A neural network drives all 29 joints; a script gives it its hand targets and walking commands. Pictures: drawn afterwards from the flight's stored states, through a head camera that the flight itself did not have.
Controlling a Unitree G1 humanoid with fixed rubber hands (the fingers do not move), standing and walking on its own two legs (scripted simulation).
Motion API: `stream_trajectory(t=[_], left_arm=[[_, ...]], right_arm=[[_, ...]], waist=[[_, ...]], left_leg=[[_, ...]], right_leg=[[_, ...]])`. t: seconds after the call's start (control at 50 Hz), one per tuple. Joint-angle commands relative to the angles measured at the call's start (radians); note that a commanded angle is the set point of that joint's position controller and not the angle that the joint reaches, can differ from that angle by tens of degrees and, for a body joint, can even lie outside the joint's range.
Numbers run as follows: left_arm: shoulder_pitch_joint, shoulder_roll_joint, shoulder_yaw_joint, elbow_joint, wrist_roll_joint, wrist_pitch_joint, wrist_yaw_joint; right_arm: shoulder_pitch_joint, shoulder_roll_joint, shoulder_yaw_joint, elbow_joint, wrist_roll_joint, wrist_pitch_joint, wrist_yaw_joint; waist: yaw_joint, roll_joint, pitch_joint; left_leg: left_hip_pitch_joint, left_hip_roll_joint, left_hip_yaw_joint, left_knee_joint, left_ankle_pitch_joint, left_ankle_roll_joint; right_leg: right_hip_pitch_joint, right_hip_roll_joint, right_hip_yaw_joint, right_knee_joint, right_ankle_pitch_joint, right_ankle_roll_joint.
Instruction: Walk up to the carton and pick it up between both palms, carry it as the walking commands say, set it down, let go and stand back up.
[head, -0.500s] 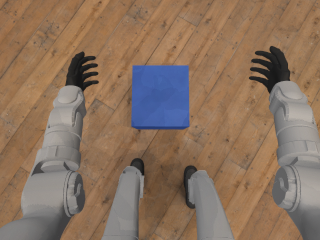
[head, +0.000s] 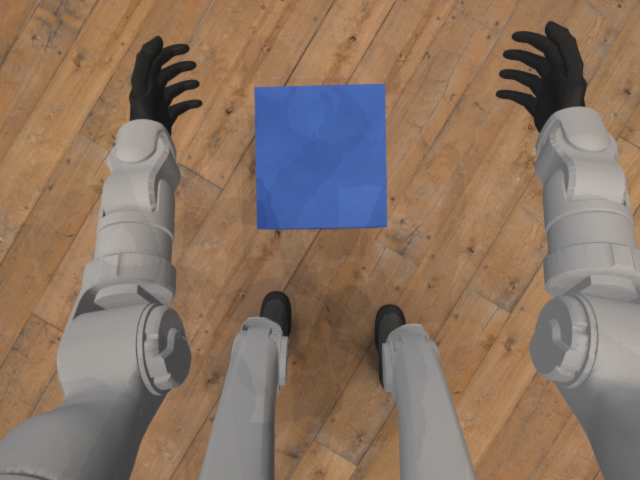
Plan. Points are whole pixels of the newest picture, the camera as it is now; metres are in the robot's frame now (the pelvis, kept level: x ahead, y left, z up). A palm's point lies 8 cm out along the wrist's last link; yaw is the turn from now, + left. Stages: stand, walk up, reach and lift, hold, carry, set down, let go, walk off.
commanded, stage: reach and lift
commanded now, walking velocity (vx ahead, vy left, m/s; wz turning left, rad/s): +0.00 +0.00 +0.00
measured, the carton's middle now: (321, 166) +0.51 +0.04 -0.53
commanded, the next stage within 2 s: none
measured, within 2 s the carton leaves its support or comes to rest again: neither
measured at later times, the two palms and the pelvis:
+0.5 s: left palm (204, 145) +0.49 +0.21 -0.28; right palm (487, 137) +0.51 -0.21 -0.27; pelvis -0.03 +0.00 -0.15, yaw +1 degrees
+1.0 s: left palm (232, 166) +0.49 +0.20 -0.42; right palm (452, 162) +0.50 -0.20 -0.42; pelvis -0.04 +0.00 -0.24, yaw +0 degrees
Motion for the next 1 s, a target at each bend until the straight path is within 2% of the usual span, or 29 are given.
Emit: stream_trajectory(t=[0.0,0.12,0.34,0.66,0.98], left_arm=[[-0.216,0.111,-0.003,-0.058,-0.014,-0.018,-0.003],[-0.276,0.155,-0.024,-0.025,-0.036,-0.006,0.017],[-0.39,0.215,-0.097,-0.087,-0.116,0.011,0.062],[-0.471,0.228,-0.143,0.068,-0.168,-0.045,0.103],[-0.564,0.281,-0.2,0.202,-0.247,-0.113,0.105]], right_arm=[[-0.254,-0.121,0.005,-0.075,0.009,-0.014,-0.012],[-0.304,-0.148,0.028,-0.027,0.031,0.002,-0.034],[-0.414,-0.221,0.096,-0.091,0.116,0.02,-0.073],[-0.484,-0.241,0.157,0.058,0.173,-0.036,-0.108],[-0.58,-0.245,0.254,0.153,0.243,-0.088,-0.142]], waist=[[-0.005,-0.043,-0.882],[-0.005,-0.032,-0.938],[-0.011,-0.007,-1.078],[-0.009,-0.01,-0.9],[0.002,-0.024,-0.801]], left_leg=[[0.454,-0.075,0.136,0.085,0.294,-0.006],[0.367,-0.083,0.158,0.226,0.18,-0.016],[0.314,-0.078,0.176,0.467,0.16,-0.015],[0.176,-0.051,0.151,0.708,0.098,-0.014],[0.068,-0.024,0.127,0.887,0.115,-0.019]], right_leg=[[0.365,0.051,-0.133,0.022,0.324,0.012],[0.272,0.052,-0.154,0.157,0.202,0.014],[0.188,0.048,-0.169,0.394,0.168,0.007],[-0.026,0.022,-0.152,0.643,0.072,0.006],[-0.063,-0.004,-0.106,0.805,0.102,0.012]])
